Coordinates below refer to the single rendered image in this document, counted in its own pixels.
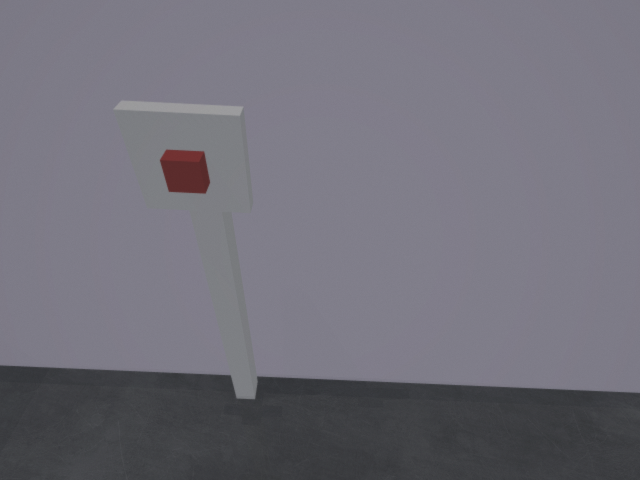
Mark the button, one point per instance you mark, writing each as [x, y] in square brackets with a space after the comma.
[185, 171]

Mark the panel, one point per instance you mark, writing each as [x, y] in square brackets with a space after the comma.
[148, 130]

